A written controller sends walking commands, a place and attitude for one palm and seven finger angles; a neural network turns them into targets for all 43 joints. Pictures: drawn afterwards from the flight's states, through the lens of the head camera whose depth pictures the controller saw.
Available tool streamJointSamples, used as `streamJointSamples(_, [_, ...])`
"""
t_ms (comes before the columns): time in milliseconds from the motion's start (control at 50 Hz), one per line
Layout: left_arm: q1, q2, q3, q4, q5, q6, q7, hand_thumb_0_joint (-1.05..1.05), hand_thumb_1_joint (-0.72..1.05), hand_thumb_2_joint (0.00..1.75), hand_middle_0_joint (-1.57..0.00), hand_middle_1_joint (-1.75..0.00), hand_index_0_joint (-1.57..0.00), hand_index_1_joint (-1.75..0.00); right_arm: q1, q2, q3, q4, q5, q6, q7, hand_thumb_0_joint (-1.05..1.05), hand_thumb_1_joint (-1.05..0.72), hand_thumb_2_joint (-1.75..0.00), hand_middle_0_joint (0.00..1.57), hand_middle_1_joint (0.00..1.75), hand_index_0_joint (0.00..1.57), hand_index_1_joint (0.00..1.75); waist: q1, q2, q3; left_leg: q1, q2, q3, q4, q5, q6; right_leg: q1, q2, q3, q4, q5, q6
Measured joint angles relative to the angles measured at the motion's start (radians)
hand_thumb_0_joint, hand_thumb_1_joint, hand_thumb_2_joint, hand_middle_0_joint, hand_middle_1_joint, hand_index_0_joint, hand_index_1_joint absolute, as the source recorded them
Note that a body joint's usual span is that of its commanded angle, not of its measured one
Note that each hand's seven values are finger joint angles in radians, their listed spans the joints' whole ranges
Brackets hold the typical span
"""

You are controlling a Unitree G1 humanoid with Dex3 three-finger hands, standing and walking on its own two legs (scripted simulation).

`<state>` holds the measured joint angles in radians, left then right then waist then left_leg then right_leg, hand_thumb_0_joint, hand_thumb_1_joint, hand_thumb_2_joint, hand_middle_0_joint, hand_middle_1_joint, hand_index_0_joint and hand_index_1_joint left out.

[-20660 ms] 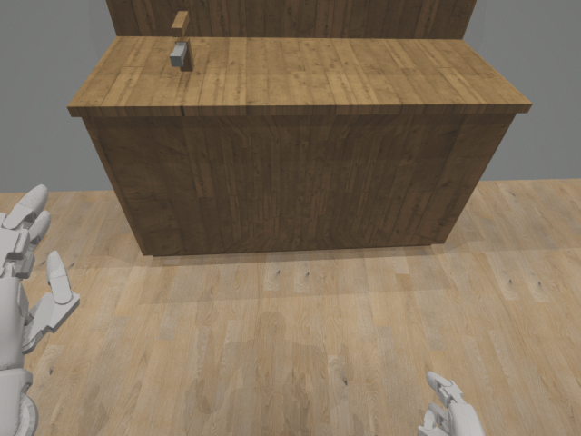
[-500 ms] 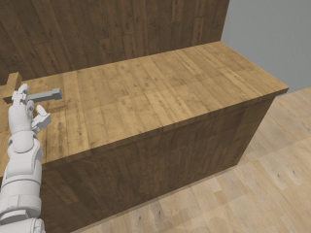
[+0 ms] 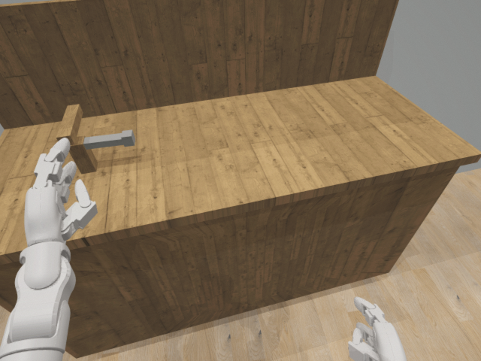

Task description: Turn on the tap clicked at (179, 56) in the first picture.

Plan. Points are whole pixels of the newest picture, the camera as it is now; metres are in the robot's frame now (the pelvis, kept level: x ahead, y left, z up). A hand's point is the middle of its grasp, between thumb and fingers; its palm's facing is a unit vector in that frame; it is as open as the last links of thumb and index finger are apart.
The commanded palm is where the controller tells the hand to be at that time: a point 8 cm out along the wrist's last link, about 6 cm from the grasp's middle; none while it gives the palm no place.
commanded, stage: draw the hand back beside the body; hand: left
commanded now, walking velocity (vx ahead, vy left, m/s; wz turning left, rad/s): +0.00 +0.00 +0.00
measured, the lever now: (128, 138) +0.57 +0.35 +0.07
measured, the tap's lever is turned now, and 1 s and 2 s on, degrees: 86 86 86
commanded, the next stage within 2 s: step back with the hand held close in 0.64 s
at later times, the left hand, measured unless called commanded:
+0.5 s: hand (73, 260) +0.19 +0.24 +0.16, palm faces +0.43 -0.84 -0.33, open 7.4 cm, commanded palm +0.15 +0.28 +0.17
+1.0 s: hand (65, 257) +0.19 +0.25 +0.15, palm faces +0.39 -0.84 -0.38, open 7.4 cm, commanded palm +0.14 +0.29 +0.17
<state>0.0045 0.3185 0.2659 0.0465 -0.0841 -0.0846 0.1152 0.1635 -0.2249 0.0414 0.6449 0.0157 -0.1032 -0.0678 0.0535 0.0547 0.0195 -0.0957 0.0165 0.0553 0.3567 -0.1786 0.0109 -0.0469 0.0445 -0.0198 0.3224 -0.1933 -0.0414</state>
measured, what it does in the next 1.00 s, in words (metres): stands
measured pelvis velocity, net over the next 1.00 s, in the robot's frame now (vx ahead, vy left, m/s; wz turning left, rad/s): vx -0.02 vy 0.01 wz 0.00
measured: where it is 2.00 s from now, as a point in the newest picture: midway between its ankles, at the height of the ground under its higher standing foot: outside the picture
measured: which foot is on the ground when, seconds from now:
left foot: down 0.00-1.00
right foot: down 0.00-1.00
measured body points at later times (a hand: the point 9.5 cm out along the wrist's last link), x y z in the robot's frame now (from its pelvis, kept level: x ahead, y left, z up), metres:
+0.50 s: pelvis +0.00 -0.01 +0.00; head -0.03 -0.03 +0.45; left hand +0.16 +0.28 +0.17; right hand +0.20 -0.23 -0.08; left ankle +0.02 +0.11 -0.75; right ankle -0.01 -0.09 -0.75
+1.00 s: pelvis -0.02 +0.01 +0.00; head -0.03 -0.01 +0.44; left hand +0.17 +0.29 +0.18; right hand +0.17 -0.22 -0.08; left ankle +0.02 +0.11 -0.75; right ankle +0.00 -0.09 -0.75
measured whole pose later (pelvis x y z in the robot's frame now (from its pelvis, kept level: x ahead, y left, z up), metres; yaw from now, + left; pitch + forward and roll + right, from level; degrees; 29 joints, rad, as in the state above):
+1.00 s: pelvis -0.02 +0.01 +0.00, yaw +0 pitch -2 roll -1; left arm 0.43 0.33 0.29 -0.39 -0.06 -0.14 0.12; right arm 0.19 -0.25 0.01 0.59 0.00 -0.07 -0.07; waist 0.02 0.07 0.00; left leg -0.23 0.01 0.05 0.44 -0.18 0.03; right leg -0.17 0.04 -0.02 0.40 -0.19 -0.02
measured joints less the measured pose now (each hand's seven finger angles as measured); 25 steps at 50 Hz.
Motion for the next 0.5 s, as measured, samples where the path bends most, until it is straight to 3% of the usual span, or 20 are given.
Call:
streamJointSamples(400, [0.418,-0.011,-0.005,-0.400,0.005,-0.022,-0.007,0.02,0.89,0.90,-0.21,-0.30,-0.20,-0.30,0.030,-0.016,-0.042,0.014,-0.022,-0.043,0.005,0.02,-0.91,-0.90,0.20,0.30,0.20,0.30,0.000,0.012,-0.002,0.008,0.007,-0.006,0.027,-0.020,-0.007,0.012,0.007,-0.006,0.021,-0.019,-0.006])
streamJointSamples(500, [0.428,-0.008,-0.006,-0.414,0.009,-0.031,-0.002,0.02,0.89,0.90,-0.21,-0.30,-0.21,-0.31,0.021,-0.015,-0.044,0.012,-0.023,-0.055,-0.003,0.02,-0.91,-0.90,0.20,0.30,0.20,0.30,0.010,0.015,0.004,-0.001,0.006,-0.019,0.045,-0.023,-0.007,0.012,0.006,-0.019,0.031,-0.022,-0.006])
